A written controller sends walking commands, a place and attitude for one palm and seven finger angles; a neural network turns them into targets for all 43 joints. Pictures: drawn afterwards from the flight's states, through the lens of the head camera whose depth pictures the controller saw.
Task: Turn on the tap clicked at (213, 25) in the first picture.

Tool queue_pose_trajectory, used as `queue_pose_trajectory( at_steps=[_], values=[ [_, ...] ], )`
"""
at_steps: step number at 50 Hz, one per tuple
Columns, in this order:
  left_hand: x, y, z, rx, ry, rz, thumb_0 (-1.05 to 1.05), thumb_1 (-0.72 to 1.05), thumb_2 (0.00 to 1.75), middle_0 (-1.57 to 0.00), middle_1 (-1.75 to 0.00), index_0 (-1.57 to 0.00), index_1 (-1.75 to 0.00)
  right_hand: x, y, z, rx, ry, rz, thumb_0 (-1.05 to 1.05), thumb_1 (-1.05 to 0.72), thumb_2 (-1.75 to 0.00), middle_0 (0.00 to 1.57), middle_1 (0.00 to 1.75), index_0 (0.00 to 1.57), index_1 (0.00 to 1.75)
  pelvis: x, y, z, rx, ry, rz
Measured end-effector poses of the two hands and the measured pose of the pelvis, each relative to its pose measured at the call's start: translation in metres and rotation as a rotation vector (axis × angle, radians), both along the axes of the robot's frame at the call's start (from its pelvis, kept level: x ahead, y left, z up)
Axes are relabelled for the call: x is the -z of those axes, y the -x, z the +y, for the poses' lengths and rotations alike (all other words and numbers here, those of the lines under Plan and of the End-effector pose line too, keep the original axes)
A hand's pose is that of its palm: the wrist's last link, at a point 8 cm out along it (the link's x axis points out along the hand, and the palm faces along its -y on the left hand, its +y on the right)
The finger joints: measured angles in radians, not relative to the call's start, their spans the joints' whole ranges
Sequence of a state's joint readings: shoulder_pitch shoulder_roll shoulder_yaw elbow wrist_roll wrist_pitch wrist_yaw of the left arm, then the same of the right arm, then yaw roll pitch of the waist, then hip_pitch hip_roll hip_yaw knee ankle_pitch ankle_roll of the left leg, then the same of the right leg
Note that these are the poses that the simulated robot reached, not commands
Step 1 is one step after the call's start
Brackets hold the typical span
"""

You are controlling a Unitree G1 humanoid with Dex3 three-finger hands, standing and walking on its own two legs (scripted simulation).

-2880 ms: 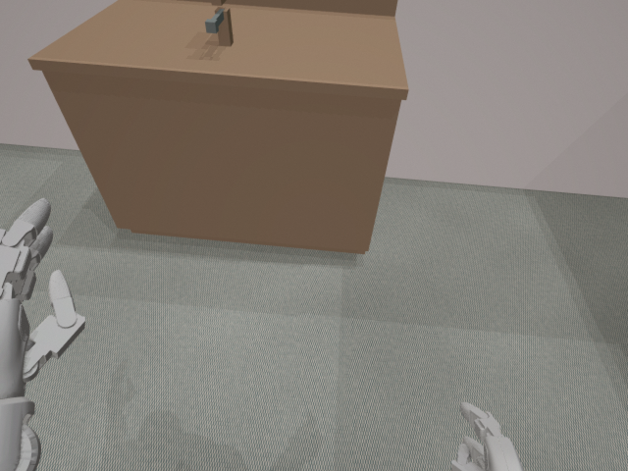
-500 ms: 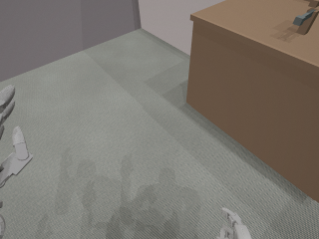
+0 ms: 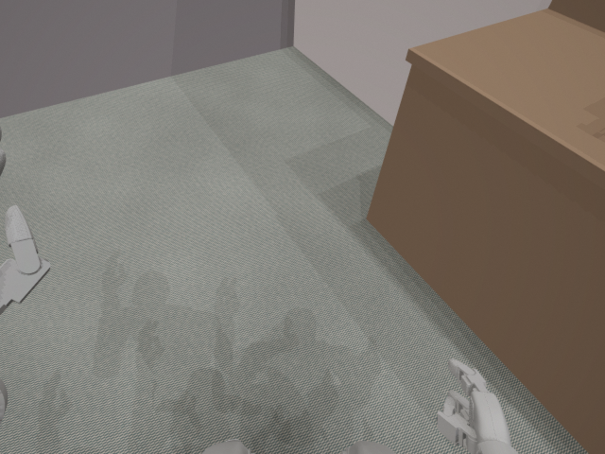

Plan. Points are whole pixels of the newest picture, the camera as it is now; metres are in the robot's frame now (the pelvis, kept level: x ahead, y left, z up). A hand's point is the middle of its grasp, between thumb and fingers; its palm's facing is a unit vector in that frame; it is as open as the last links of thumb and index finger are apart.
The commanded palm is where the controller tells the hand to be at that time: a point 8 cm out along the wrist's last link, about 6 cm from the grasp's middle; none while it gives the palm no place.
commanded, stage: walk to a spot facing it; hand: left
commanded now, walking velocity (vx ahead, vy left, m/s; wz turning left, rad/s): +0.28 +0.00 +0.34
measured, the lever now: out of the picture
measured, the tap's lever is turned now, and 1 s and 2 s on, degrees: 0 0 0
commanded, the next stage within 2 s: turn to face it in 0.30 s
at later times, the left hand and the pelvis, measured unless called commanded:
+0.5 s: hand (64, 236) +0.27 +0.23 +0.20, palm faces +0.58 -0.70 -0.41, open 7.4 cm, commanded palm +0.20 +0.27 +0.20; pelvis +0.11 -0.04 +0.01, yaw +13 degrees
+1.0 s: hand (176, 191) +0.34 +0.15 +0.19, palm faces +0.40 -0.79 -0.47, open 7.4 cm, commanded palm +0.28 +0.20 +0.20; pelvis +0.12 -0.08 +0.01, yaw -1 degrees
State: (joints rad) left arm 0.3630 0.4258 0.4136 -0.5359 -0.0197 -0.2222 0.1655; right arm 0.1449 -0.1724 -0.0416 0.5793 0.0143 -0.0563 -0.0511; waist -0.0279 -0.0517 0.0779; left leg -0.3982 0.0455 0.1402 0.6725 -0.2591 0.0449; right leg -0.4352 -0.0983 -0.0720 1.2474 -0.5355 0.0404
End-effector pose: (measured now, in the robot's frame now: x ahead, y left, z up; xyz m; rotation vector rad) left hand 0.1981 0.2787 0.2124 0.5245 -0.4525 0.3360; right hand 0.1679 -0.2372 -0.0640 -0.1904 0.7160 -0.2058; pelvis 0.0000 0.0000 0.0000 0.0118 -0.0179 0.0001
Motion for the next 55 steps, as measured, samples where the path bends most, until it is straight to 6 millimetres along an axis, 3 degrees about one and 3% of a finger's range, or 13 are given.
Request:
queue_pose_trajectory(
  at_steps=[4,8,11,15,19,23,27,31,36,41,44,47,55],
  values=[
    [-0.011,-0.004,-0.012,0.000,-0.012,0.042,0.02,0.89,0.90,-0.21,-0.30,-0.21,-0.30,0.001,-0.020,0.030,-0.066,-0.099,0.006,0.01,-0.91,-0.90,0.20,0.29,0.20,0.30,-0.011,-0.020,-0.008,-0.017,0.019,0.022],
    [-0.020,0.000,-0.022,-0.061,-0.041,0.089,0.02,0.89,0.90,-0.21,-0.30,-0.21,-0.30,0.010,-0.037,0.041,-0.138,-0.152,0.050,0.01,-0.91,-0.90,0.20,0.29,0.20,0.30,-0.017,-0.044,-0.021,-0.049,0.031,0.027],
    [-0.016,-0.001,-0.025,-0.154,-0.063,0.108,0.02,0.89,0.90,-0.21,-0.30,-0.21,-0.30,0.026,-0.053,0.035,-0.188,-0.161,0.083,0.01,-0.90,-0.90,0.20,0.30,0.20,0.30,-0.010,-0.062,-0.035,-0.084,0.025,0.019],
    [-0.002,-0.007,-0.025,-0.255,0.026,0.113,0.02,0.89,0.90,-0.21,-0.30,-0.21,-0.30,0.038,-0.079,0.011,-0.254,-0.093,0.146,0.01,-0.90,-0.90,0.20,0.30,0.20,0.30,-0.008,-0.079,-0.045,-0.150,0.008,-0.002],
    [0.005,-0.015,-0.026,-0.286,0.085,0.135,0.02,0.89,0.90,-0.21,-0.30,-0.21,-0.30,0.023,-0.110,-0.014,-0.261,0.000,0.161,0.01,-0.91,-0.90,0.20,0.30,0.20,0.30,-0.016,-0.093,-0.047,-0.197,-0.014,-0.005],
    [0.000,-0.020,-0.023,-0.274,0.068,0.120,0.02,0.89,0.90,-0.21,-0.30,-0.21,-0.30,0.000,-0.143,-0.026,-0.254,0.082,0.108,0.01,-0.91,-0.90,0.20,0.29,0.20,0.30,-0.018,-0.106,-0.045,-0.233,-0.027,0.009],
    [-0.006,-0.024,-0.010,-0.253,0.026,0.040,0.02,0.89,0.90,-0.21,-0.30,-0.21,-0.30,-0.013,-0.174,-0.021,-0.241,0.134,0.013,0.01,-0.91,-0.90,0.20,0.29,0.20,0.30,-0.006,-0.118,-0.030,-0.217,0.003,0.008],
    [-0.004,-0.038,0.005,-0.254,0.018,-0.007,0.02,0.89,0.90,-0.21,-0.30,-0.21,-0.30,-0.017,-0.188,0.003,-0.244,0.074,-0.038,0.01,-0.91,-0.90,0.19,0.29,0.20,0.30,-0.005,-0.122,-0.029,-0.194,-0.007,-0.002],
    [-0.003,-0.057,-0.008,-0.237,0.067,0.047,0.02,0.89,0.90,-0.20,-0.30,-0.20,-0.30,-0.016,-0.183,0.032,-0.299,-0.067,-0.072,0.01,-0.91,-0.90,0.20,0.29,0.20,0.30,-0.013,-0.125,-0.037,-0.148,0.010,0.001],
    [-0.003,-0.072,-0.045,-0.170,0.007,0.115,0.02,0.89,0.90,-0.20,-0.30,-0.20,-0.30,0.004,-0.167,0.028,-0.299,-0.174,-0.067,0.01,-0.91,-0.90,0.20,0.30,0.20,0.30,-0.006,-0.125,-0.056,-0.093,-0.001,0.004],
    [0.000,-0.081,-0.065,-0.144,-0.012,0.146,0.02,0.89,0.90,-0.20,-0.30,-0.21,-0.30,0.024,-0.152,0.007,-0.261,-0.187,-0.007,0.01,-0.90,-0.90,0.20,0.30,0.21,0.30,-0.002,-0.123,-0.067,-0.073,0.001,0.001],
    [0.002,-0.090,-0.077,-0.124,0.015,0.180,0.02,0.89,0.90,-0.21,-0.30,-0.21,-0.30,0.031,-0.131,-0.023,-0.196,-0.155,0.077,0.01,-0.91,-0.90,0.20,0.30,0.20,0.30,-0.008,-0.120,-0.074,-0.026,-0.025,0.010],
    [-0.007,-0.110,-0.105,0.000,-0.008,0.196,0.02,0.89,0.90,-0.21,-0.30,-0.21,-0.30,0.017,-0.075,-0.101,0.014,-0.044,0.151,0.01,-0.91,-0.90,0.20,0.29,0.20,0.30,-0.021,-0.112,-0.084,0.059,-0.045,0.035]
  ],
)
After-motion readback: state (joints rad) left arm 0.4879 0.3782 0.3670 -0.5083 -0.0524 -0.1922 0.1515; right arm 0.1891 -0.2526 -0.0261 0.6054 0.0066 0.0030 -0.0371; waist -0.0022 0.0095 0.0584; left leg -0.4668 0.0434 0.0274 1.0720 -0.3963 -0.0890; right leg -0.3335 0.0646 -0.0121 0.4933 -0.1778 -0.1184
